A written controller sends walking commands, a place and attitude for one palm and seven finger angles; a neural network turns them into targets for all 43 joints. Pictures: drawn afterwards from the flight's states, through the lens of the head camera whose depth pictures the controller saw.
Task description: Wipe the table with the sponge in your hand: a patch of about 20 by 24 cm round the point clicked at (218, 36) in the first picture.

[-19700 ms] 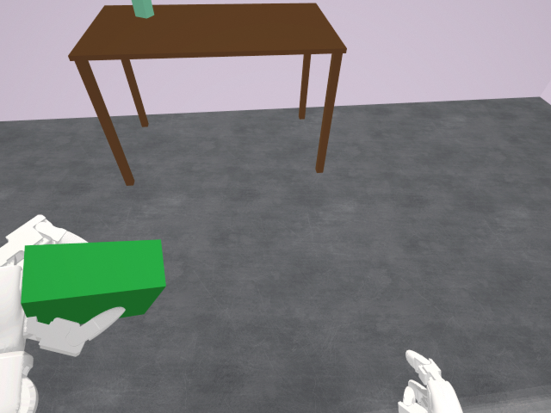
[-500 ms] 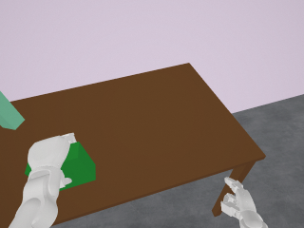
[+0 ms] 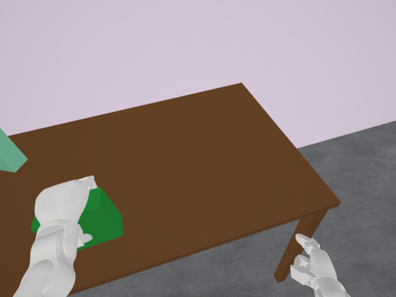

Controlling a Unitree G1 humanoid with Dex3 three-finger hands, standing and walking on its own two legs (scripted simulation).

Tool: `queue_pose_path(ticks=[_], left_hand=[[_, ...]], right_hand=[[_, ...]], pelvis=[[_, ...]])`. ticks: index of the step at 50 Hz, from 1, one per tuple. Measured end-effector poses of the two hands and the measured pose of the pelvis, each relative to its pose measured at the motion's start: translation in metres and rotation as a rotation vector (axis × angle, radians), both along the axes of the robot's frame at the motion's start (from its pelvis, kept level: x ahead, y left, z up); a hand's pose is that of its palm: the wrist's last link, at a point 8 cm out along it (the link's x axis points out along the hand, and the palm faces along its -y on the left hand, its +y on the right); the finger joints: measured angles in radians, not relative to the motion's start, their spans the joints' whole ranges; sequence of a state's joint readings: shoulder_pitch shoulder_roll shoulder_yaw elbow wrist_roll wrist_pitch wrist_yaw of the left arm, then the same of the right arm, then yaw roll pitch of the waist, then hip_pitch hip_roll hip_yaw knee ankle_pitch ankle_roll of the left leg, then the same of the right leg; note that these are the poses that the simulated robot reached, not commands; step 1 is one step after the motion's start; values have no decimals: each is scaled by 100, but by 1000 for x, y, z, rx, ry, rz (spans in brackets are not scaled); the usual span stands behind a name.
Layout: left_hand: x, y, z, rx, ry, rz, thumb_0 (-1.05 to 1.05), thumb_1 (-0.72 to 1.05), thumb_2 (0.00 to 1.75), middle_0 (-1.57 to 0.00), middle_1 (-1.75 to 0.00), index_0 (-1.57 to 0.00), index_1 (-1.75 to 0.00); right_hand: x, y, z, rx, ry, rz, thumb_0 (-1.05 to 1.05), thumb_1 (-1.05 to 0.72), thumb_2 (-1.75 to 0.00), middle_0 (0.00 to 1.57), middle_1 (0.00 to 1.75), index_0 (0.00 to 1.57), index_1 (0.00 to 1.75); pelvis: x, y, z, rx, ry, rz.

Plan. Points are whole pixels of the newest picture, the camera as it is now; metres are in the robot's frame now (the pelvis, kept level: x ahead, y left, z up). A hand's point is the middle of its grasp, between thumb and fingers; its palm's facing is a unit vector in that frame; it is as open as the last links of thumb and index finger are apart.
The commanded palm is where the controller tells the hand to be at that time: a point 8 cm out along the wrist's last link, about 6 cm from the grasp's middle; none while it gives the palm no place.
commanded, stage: move the sponge above the wiping area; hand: left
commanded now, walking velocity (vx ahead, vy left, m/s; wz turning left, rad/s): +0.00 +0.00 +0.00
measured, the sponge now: (86, 226) +0.23 +0.29 +0.01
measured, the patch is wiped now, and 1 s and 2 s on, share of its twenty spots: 0.00 0.00 0.00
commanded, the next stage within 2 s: lower the sponge onto the table in 0.48 s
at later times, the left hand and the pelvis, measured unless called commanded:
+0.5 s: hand (75, 216) +0.23 +0.29 +0.06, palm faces -0.01 -0.09 -1.00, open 9.6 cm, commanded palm +0.19 +0.28 +0.12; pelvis +0.00 +0.00 +0.00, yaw +0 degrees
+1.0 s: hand (76, 222) +0.22 +0.29 +0.05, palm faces -0.04 -0.11 -0.99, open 9.6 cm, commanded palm +0.19 +0.29 +0.11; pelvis +0.00 +0.00 +0.00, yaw +0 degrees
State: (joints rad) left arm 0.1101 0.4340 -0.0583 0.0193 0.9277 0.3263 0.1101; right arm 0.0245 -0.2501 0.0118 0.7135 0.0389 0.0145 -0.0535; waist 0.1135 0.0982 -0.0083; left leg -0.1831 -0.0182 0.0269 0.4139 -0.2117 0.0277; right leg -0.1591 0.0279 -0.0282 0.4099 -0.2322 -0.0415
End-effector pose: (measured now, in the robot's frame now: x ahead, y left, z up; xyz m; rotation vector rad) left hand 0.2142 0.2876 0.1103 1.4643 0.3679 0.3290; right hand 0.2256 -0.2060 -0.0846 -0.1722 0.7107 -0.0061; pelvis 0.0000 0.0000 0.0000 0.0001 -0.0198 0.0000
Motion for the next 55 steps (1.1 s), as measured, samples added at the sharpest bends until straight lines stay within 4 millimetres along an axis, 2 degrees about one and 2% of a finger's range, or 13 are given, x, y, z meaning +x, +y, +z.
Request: queue_pose_path(ticks=[5, 10, 16, 23, 31, 35, 44, 55], left_hand=[[-8, 5, -1, -12, 29, 39, 0, -45, 102, -77, -136, -78, -136], [-13, 1, -8, -25, 58, 14, 0, -45, 102, -77, -136, -78, -136], [-9, -6, -4, -8, 18, -31, 0, -45, 102, -78, -136, -78, -136], [-5, -2, 5, -3, -9, 18, 0, -45, 102, -78, -136, -78, -136], [-16, -5, -4, -31, 44, 11, 0, -45, 102, -77, -136, -78, -136], [-15, -4, -8, -23, 46, -9, 0, -45, 102, -78, -136, -78, -136], [-11, 1, 2, -9, 0, 10, 0, -45, 102, -78, -136, -78, -136], [-16, -1, -13, -28, 50, -2, 0, -45, 102, -77, -136, -78, -136]], right_hand=[[2, -2, 1, 1, -3, 2, 1, -90, -90, 20, 30, 21, 30], [5, -3, 2, -16, -11, 13, 1, -90, -90, 20, 30, 20, 30], [7, 1, 3, -16, -20, 20, 1, -90, -90, 20, 30, 20, 30], [8, 5, 5, 11, -23, 18, 1, -90, -90, 20, 30, 21, 30], [8, 3, 5, -1, -23, 24, 1, -90, -90, 20, 30, 21, 30], [6, 2, 4, -18, -15, 25, 1, -90, -90, 20, 30, 20, 30], [3, 4, 4, 1, -15, 14, 1, -90, -90, 20, 30, 20, 30], [2, 3, 4, -11, -13, 13, 1, -90, -90, 20, 30, 21, 30]], pelvis=[[1, -1, 0, 0, -4, 4], [-1, -1, 0, -1, -7, 9], [-1, -2, 0, -2, -9, 7], [-1, -2, 0, 1, -9, 3], [-2, -1, 0, -1, -15, 6], [-3, -1, 0, -1, -16, 8], [-3, 0, 0, -1, -12, 4], [-3, 1, 0, -3, -8, 3]])
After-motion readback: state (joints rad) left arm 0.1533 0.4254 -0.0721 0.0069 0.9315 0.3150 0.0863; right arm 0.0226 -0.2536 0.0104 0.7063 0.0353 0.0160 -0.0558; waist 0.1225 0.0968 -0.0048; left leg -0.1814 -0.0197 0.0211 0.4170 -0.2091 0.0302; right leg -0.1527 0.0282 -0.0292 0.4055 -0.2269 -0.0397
